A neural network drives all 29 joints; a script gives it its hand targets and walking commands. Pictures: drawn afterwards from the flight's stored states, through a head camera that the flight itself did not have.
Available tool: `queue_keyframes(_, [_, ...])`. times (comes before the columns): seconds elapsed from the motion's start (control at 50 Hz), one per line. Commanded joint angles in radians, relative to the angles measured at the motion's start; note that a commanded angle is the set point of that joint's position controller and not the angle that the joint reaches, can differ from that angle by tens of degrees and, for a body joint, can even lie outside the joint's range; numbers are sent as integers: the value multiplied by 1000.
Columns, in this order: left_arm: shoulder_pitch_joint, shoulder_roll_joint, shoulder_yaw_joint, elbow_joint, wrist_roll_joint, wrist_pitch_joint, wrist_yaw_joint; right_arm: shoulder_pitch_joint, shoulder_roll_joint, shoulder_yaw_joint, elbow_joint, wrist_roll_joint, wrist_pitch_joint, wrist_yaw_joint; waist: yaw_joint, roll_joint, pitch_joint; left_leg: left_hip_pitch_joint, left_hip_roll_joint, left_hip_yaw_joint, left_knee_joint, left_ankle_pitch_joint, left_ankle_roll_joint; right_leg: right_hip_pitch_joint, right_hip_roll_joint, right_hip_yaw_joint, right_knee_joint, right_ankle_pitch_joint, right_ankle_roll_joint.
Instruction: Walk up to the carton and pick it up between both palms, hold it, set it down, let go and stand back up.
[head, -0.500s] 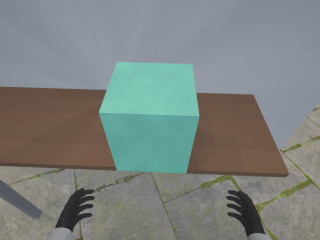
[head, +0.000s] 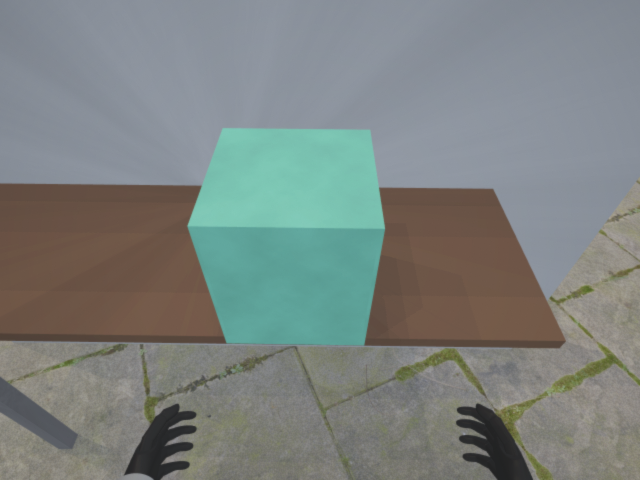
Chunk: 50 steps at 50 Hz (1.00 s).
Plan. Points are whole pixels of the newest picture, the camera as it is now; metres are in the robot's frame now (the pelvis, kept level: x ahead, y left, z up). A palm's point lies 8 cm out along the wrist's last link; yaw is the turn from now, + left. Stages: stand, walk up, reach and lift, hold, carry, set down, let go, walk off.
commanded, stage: let go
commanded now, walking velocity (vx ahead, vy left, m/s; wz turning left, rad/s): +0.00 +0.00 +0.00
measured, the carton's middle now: (295, 240) +0.44 +0.05 +0.06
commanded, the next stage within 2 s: stand in 0.42 s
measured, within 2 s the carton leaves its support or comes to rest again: neither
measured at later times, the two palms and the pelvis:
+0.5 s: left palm out of the picture +0.16 +0.24 -0.08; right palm out of the picture +0.13 -0.23 -0.10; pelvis +0.00 +0.01 -0.01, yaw +1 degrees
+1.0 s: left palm out of the picture +0.01 +0.25 -0.13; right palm out of the picture +0.07 -0.23 -0.14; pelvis -0.01 +0.00 -0.01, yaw +6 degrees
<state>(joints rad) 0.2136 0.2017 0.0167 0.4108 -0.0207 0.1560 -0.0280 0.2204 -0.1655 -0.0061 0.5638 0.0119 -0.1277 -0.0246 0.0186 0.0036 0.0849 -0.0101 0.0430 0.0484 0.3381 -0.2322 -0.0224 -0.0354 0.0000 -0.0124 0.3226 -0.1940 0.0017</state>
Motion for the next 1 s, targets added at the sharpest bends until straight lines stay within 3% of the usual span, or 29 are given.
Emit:
queue_keyframes(0.0, [-51, 90, 34, -68, 15, 10, -1, -44, -84, -22, -91, -6, 2, 0, 4, 1, -33, 19, -55, 47, -31, 223, -15, -59, 17, -16, -78, 87, -8])
queue_keyframes(0.12, [-89, 73, 27, -22, 36, 3, 11, -77, -106, -44, -15, -25, -15, 18, -2, 4, -35, 19, -46, 44, -22, 216, -22, -81, 27, -24, -65, 58, -17])
queue_keyframes(0.4, [-87, 52, 16, -7, 44, -31, 29, -91, -135, -58, 78, -22, -90, 38, -6, 19, -67, 32, -43, 36, 8, 282, -32, -72, 38, -19, -37, 141, -26])
queue_keyframes(0.42, [12, 157, 53, 91, 108, -126, 31, 38, -173, -69, 136, -42, 32, 30, 1, 38, -27, -232, 74, -79, 54, 356, 22, -72, -77, 22, 55, 137, 14])
queue_keyframes(0.44, [45, 153, 60, 110, 96, -160, 29, 51, -186, -73, 139, -47, 82, 34, 5, 33, -64, -210, 72, -71, 73, 283, 40, -89, -93, 44, 70, 148, 5])
queue_keyframes(0.48, [15, 112, 41, 119, 75, -189, 25, 56, -165, -75, 127, -43, 97, 48, -14, -32, -133, -238, 62, -76, 99, 255, 48, -87, -96, 33, 111, 204, -9])
queue_keyframes(0.58, [21, 85, 29, 148, 58, -199, 32, 54, -155, -68, 133, -45, 81, 63, -4, 6, -161, -296, 39, -100, 119, 207, 47, -118, -105, 25, 136, 128, -18])
queue_keyframes(0.66, [56, 113, 35, 185, 52, -201, 40, 94, -156, -68, 147, -51, 83, 57, -5, 9, -136, -318, 36, -125, 124, 203, 50, -148, -106, 10, 144, 93, -14])
queue_keyframes(0.68, [68, 119, 36, 196, 49, -202, 40, 88, -157, -68, 156, -52, 84, 55, 4, -11, -140, -304, 32, -123, 135, 208, 46, -161, -106, 4, 145, 90, -16])
queue_keyframes(0.74, [104, 108, 35, 227, 45, -199, 44, 133, -169, -70, 169, -46, 88, 49, -1, 15, -140, -314, 29, -133, 132, 186, 44, -168, -102, 4, 147, 66, -19])
queue_keyframes(0.84, [140, 113, 31, 282, 45, -193, 46, 152, -159, -64, 193, -47, 95, 41, -1, -3, -118, -311, 30, -145, 132, 152, 49, -204, -103, -4, 127, 19, -19])
queue_keyframes(0.88, [134, 109, 32, 297, 46, -191, 48, 155, -151, -63, 207, -50, 98, 37, -8, 26, -82, -359, 29, -154, 109, 116, 55, -192, -106, -4, 136, 16, -19])
queue_keyframes(0.96, [165, 110, 38, 334, 46, -189, 52, 158, -141, -59, 221, -47, 97, 31, -5, -4, -84, -340, 28, -159, 116, 136, 47, -198, -107, -5, 126, 14, -25])
queue_keyframes(0.98, [168, 111, 39, 346, 46, -189, 51, 163, -136, -56, 230, -45, 97, 31, -2, 14, -100, -327, 28, -156, 118, 131, 50, -193, -111, -4, 125, 6, -26])
